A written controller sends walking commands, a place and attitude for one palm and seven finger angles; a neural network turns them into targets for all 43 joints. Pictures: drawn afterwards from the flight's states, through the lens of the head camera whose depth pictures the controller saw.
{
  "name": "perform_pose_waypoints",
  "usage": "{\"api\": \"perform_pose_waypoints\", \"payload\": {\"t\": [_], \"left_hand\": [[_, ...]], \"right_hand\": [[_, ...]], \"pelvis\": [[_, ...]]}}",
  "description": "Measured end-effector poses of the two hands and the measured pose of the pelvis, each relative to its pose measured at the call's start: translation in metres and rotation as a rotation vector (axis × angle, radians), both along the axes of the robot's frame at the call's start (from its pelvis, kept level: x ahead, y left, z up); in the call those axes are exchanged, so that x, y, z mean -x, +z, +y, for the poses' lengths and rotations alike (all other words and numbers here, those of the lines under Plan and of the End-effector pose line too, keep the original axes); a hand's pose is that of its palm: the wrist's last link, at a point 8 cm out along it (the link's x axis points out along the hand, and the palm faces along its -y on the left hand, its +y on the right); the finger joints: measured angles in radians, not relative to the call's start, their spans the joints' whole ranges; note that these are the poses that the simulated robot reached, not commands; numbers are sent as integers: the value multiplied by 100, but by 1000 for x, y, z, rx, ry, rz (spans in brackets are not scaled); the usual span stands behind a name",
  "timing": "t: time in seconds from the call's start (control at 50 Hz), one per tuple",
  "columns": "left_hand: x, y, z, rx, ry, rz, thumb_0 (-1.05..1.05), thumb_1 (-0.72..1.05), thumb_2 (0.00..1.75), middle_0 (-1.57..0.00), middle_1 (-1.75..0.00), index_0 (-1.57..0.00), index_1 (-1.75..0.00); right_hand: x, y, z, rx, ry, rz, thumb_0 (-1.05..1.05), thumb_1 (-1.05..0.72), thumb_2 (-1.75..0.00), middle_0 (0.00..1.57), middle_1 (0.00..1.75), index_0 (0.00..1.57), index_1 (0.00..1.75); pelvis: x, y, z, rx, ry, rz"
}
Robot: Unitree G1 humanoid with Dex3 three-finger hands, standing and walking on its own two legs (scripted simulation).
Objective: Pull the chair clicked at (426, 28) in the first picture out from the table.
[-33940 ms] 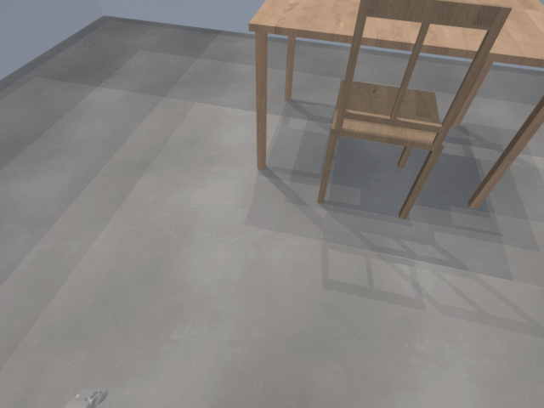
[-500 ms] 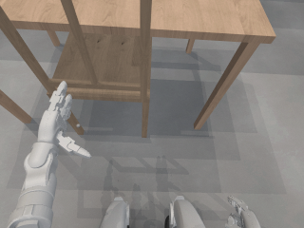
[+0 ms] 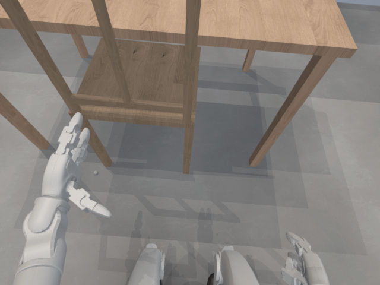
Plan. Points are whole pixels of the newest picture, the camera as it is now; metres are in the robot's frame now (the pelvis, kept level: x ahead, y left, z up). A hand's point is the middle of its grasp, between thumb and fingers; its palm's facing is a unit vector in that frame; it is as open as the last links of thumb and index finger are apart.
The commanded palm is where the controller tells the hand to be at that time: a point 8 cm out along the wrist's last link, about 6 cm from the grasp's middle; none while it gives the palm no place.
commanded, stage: aim the fingers beside a spindle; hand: left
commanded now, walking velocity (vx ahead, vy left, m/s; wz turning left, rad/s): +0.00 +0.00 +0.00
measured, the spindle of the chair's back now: (114, 57) +0.63 +0.22 +0.05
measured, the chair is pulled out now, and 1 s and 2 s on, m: -0.10 -0.10 -0.10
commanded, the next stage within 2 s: push the fingers through the gap in 1.80 s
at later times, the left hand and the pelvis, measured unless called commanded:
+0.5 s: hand (101, 163) +0.34 +0.19 +0.03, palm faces -0.08 -1.00 -0.03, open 17.0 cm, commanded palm +0.33 +0.25 +0.03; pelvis +0.00 +0.01 +0.00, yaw -1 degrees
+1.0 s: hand (107, 151) +0.37 +0.19 +0.03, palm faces -0.07 -1.00 -0.03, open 16.9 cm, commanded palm +0.36 +0.24 +0.03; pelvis +0.00 +0.01 +0.00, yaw -1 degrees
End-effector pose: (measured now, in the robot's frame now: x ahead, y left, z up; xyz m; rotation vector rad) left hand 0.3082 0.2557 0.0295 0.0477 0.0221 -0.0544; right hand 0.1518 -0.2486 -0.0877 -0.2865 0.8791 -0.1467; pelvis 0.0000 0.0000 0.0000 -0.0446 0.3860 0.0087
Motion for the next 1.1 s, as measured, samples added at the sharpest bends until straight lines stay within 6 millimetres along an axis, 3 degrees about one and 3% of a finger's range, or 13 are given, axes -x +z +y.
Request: {"api": "perform_pose_waypoints", "payload": {"t": [0.18, 0.42, 0.82, 1.1], "left_hand": [[-17, 3, -6, 15, -27, 16, -1, -53, 24, -2, -4, -3, -4], [-19, 4, -2, 12, -15, 12, -1, -50, 29, -5, -7, -5, -7], [-37, 2, -10, 17, -15, 2, -1, -50, 30, -6, -8, -6, -8], [-54, -1, -14, 19, -15, 9, -1, -50, 30, -6, -8, -6, -8]], "right_hand": [[10, 0, 1, -6, -25, 7, 1, -91, -89, 20, 30, 20, 30], [30, -1, 1, -6, -53, 57, 1, -91, -89, 20, 30, 21, 30], [26, -3, 8, -12, -43, 62, 1, -91, -89, 20, 30, 21, 30], [37, -7, 3, -7, -64, 115, 1, -91, -89, 20, 30, 21, 30]], "pelvis": [[2, 1, 1, 0, -8, 4], [0, 3, 5, 1, -13, 6], [2, 2, 9, 2, -14, 11], [-1, 2, 8, 1, -17, 21]]}}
